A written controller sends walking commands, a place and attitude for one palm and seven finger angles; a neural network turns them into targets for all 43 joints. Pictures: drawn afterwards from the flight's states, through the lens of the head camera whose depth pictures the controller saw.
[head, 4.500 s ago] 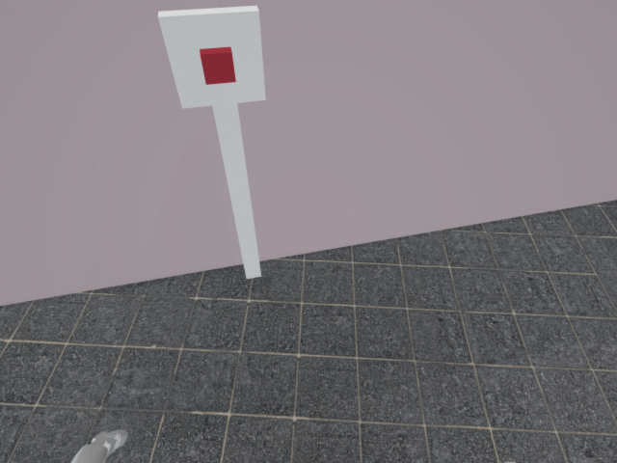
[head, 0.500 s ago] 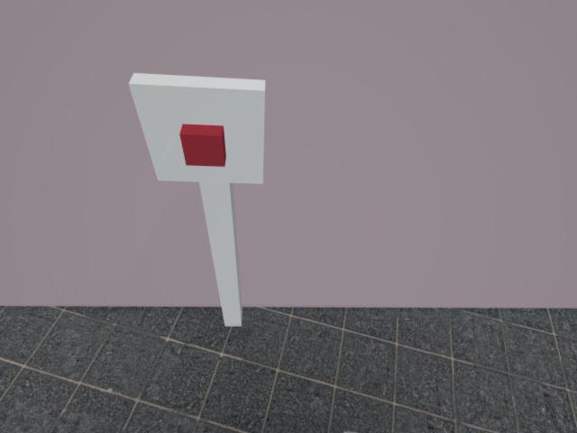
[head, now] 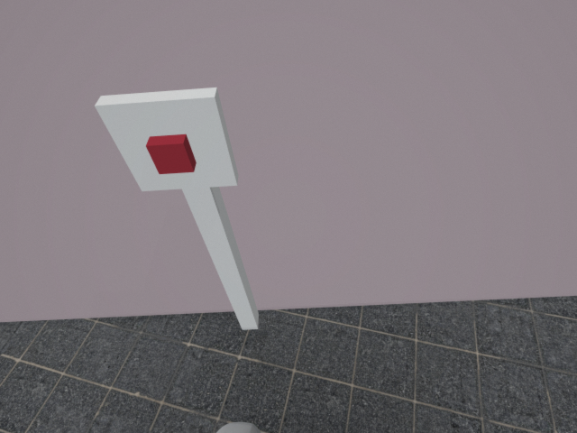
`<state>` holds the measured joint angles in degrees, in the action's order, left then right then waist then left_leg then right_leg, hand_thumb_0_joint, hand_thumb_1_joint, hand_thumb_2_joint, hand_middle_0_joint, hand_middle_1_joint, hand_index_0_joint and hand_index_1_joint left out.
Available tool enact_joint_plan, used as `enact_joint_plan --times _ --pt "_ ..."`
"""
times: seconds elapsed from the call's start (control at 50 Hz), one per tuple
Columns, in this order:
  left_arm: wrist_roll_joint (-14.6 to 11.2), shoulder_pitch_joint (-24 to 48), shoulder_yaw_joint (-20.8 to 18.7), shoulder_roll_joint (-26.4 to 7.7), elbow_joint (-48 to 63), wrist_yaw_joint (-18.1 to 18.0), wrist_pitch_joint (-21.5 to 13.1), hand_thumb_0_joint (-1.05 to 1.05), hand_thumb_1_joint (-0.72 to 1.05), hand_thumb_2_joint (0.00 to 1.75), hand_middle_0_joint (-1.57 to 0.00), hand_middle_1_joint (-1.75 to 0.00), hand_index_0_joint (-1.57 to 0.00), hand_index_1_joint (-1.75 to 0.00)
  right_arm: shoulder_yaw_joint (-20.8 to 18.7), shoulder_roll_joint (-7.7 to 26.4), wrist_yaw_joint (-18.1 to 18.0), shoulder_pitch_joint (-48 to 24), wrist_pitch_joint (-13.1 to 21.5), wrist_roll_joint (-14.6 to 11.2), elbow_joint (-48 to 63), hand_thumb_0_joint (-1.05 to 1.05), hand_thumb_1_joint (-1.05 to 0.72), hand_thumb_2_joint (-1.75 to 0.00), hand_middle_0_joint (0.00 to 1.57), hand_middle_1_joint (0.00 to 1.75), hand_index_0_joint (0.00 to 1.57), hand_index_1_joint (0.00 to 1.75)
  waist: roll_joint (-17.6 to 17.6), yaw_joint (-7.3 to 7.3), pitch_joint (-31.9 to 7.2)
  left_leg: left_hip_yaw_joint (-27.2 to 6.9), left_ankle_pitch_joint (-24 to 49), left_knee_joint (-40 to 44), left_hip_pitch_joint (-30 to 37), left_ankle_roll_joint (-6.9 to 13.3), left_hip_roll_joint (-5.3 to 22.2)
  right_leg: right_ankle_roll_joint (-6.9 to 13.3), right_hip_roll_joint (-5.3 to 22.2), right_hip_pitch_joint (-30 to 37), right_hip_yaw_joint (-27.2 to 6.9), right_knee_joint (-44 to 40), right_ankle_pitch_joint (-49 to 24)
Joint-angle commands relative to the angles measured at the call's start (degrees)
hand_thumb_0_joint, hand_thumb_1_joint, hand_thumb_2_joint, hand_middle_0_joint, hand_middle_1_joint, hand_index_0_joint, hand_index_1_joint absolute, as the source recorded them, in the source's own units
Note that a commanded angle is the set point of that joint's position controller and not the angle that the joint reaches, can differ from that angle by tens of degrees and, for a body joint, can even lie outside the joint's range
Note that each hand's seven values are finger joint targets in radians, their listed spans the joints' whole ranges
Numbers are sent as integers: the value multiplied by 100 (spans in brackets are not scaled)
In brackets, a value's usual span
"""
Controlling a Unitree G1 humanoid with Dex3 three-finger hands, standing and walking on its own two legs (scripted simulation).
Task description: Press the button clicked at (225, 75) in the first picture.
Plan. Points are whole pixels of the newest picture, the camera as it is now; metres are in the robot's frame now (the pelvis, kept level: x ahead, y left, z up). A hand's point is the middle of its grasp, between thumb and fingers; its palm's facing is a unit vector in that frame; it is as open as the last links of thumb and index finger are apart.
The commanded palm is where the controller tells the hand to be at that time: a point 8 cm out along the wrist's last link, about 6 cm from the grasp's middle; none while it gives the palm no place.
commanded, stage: come to a stop and stand still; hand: left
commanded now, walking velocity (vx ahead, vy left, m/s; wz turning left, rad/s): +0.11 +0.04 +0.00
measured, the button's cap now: (172, 153) +0.53 +0.25 +0.09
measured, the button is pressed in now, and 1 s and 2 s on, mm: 0 0 0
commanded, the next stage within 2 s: look again from close up in 1.04 s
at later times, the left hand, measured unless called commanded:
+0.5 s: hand out of the picture -0.03 +0.24 -0.18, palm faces +0.02 -0.99 -0.14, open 7.4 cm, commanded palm none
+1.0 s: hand out of the picture +0.05 +0.20 -0.17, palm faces +0.06 -0.98 -0.21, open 7.1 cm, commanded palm none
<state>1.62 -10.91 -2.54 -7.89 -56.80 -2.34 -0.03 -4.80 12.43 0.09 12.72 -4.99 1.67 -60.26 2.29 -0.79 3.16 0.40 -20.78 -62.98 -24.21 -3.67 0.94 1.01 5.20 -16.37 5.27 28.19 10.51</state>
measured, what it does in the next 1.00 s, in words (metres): steps on the spot: left foot, then right foot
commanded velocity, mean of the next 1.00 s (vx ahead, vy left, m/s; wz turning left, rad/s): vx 0.05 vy -0.06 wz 0.00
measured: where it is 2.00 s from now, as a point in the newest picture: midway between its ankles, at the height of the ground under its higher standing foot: outside the picture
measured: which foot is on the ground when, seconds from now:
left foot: up 0.00-0.20, down 0.22-1.00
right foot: down 0.00-0.22, up 0.24-0.64, down 0.66-1.00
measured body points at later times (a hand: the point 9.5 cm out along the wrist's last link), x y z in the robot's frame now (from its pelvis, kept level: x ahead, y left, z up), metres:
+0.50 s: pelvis -0.02 +0.06 +0.01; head +0.00 +0.10 +0.46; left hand -0.03 +0.30 -0.17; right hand -0.07 -0.14 -0.14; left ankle -0.05 +0.17 -0.74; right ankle -0.04 -0.07 -0.68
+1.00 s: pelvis +0.01 +0.02 +0.00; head +0.01 +0.02 +0.45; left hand +0.05 +0.25 -0.16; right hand +0.01 -0.20 -0.16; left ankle -0.04 +0.17 -0.74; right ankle -0.02 -0.07 -0.74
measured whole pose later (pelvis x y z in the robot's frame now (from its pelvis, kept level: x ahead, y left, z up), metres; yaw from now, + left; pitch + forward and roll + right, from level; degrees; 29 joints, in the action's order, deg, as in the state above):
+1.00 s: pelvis +0.01 +0.02 +0.00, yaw +0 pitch -1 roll +0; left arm 0.2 -11.5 -1.6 -9.4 -64.4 -2.4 -0.8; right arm -1.0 7.7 -3.2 14.8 0.2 1.2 -66.6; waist 0.3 0.2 0.7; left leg 3.5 -17.1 -24.0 -5.8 -3.0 4.5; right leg 1.8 -0.4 -7.9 5.7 24.7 16.0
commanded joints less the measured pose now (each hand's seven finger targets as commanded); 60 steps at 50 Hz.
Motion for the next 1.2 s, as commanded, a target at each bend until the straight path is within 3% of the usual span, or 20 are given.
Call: enact_joint_plan --times 0.0,0.08,0.14,0.16,0.2,0.22,0.28,0.32,0.38,0.52,0.6,0.64,0.66,0.72,0.8,0.88,1.1,1.12,1.14,1.18 --pt "43 -471 -288 -1282 195 -45 6 0 90 90 -20 -30 -20 -30 -6 197 54 69 139 -30 385 0 -90 -90 20 30 20 30 -1332 -189 -230 14 -96 908 -111 8 177 577 1291 424 -1461 -1523 915" --pt "89 -422 -301 -1391 162 31 35 0 90 90 -20 -30 -20 -30 67 97 50 229 253 -77 364 0 -90 -90 20 30 20 30 -1594 -189 -177 365 -537 2197 675 131 52 579 1143 28 -1552 -1843 1788" --pt "16 -146 -281 -1336 100 53 87 0 90 90 -20 -30 -20 -30 146 -17 -12 1121 371 -80 65 0 -90 -90 20 30 20 30 -1420 231 -388 615 264 3691 1988 222 -99 219 722 -568 -1114 -1576 2143" --pt "-33 -150 -218 -1146 74 74 106 0 90 90 -20 -30 -20 -30 160 98 -55 1352 428 -74 -41 0 -90 -90 20 30 20 30 -821 330 -378 397 286 4200 2375 237 25 40 476 -939 -897 -1127 2260" --pt "-103 -223 -97 -487 145 116 156 0 90 90 -20 -30 -20 -30 48 766 -131 1122 490 14 147 0 -90 -90 20 30 20 30 1599 330 373 -2006 -2400 5908 1063 777 1745 -283 -442 -1459 -17 987 1756" --pt "-58 -149 -127 -536 172 132 156 0 90 90 -20 -30 -20 -30 70 878 -174 726 466 28 306 0 -90 -90 20 30 20 30 1297 209 861 -2330 -2666 6247 163 1024 2051 -202 -329 -1338 -418 1604 1474" --pt "31 -673 -186 -621 -261 253 168 0 90 90 -20 -30 -20 -30 198 484 -236 216 575 -14 280 0 -90 -90 20 30 20 30 923 -101 624 -1354 -1434 5900 378 839 1420 -208 -348 -1229 -609 2755 747" --pt "23 -796 -157 -580 -383 294 106 0 90 90 -20 -30 -20 -30 203 430 -267 488 651 -35 198 0 -90 -90 20 30 20 30 555 -8 420 -930 -411 5645 1156 824 1195 -280 -376 -1534 -545 2928 467" --pt "12 -572 -128 -581 -352 291 72 0 90 90 -20 -30 -20 -30 193 315 -334 1107 702 -49 -62 0 -90 -90 20 30 20 30 455 209 232 -871 1130 5314 2063 954 1376 -340 -280 -1854 -539 2697 510" --pt "-78 -168 -27 -308 -225 246 103 0 90 90 -20 -30 -20 -30 165 340 -406 1367 646 17 -365 0 -90 -90 20 30 20 30 762 354 -26 -822 3619 4533 2087 1228 1572 -294 -279 -731 -297 1124 1313" --pt "-98 -608 -37 -305 -462 188 9 0 90 90 -20 -30 -20 -30 153 231 -367 1233 626 -50 -457 0 -90 -90 20 30 20 30 531 98 -268 -608 3047 4022 1513 835 1133 -216 -366 638 -125 -570 -195" --pt "-99 -949 -54 -662 -667 90 -91 0 90 90 -20 -30 -20 -30 243 -184 -310 1272 655 -131 -450 0 -90 -90 20 30 20 30 -318 34 -606 -77 1455 3568 570 396 672 24 566 1928 -1010 -694 -1681" --pt "-112 -939 -49 -837 -736 61 -121 0 90 90 -20 -30 -20 -30 317 -398 -280 1204 642 -142 -415 0 -90 -90 20 30 20 30 -811 54 -551 178 289 3550 354 256 357 290 1050 1883 -1287 -693 -2207" --pt "-109 -738 2 -709 -724 14 -158 0 90 90 -20 -30 -20 -30 312 -316 -295 1104 527 -91 -460 0 -90 -90 20 30 20 30 -1428 72 -396 184 -208 3195 658 197 440 533 922 1492 -1106 -763 -3196" --pt "-157 -484 68 -533 -682 -3 -130 0 90 90 -20 -30 -20 -30 322 -292 -292 1216 537 -105 -667 0 -90 -90 20 30 20 30 -627 189 -232 127 1644 3931 1346 221 595 286 458 1076 -589 -509 -2793" --pt "-146 -479 72 -514 -680 5 -82 0 90 90 -20 -30 -20 -30 327 -191 -299 967 551 -88 -682 0 -90 -90 20 30 20 30 79 104 120 103 2337 4096 1542 266 715 77 156 813 -500 -631 -1799" --pt "-129 -641 108 -676 -716 17 -124 0 90 90 -20 -30 -20 -30 345 90 -292 613 545 -101 -496 0 -90 -90 20 30 20 30 -270 128 -152 146 2088 4253 1910 280 691 62 195 943 -578 -838 -1864" --pt "-47 -1357 60 -907 -911 -251 -256 0 90 90 -20 -30 -20 -30 292 318 -218 -65 631 -150 -25 0 -90 -90 20 30 20 30 -845 -213 238 530 1434 2545 843 204 490 -396 618 941 -1145 -672 -5047" --pt "-25 -1311 33 -1104 -652 -210 -340 0 90 90 -20 -30 -20 -30 339 -49 -175 218 571 -157 240 0 -90 -90 20 30 20 30 -832 55 -321 82 -342 2369 537 374 358 -27 1020 1460 -1314 -506 -5222" --pt "-6 -854 101 -964 -522 -128 -356 0 90 90 -20 -30 -20 -30 360 -167 -142 348 569 -149 210 0 -90 -90 20 30 20 30 -298 193 -574 197 -344 2671 848 336 347 529 901 1200 -979 -553 -3951"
